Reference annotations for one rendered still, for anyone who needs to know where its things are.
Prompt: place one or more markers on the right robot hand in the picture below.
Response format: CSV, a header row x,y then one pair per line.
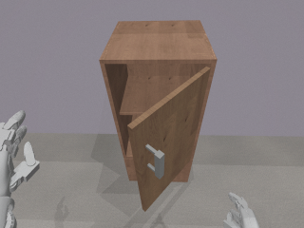
x,y
244,218

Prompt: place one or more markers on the cupboard door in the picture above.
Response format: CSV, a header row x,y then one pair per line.
x,y
169,126

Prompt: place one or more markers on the left robot hand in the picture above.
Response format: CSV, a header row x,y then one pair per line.
x,y
10,136

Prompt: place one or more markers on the robot left forearm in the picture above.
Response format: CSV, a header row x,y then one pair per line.
x,y
7,218

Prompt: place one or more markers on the handle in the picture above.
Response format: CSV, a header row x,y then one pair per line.
x,y
158,167

